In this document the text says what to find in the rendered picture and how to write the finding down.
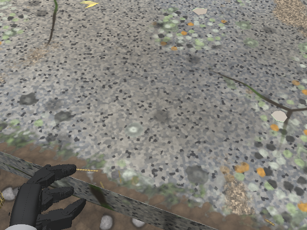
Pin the robot left hand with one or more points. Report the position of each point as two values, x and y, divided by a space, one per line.
31 200

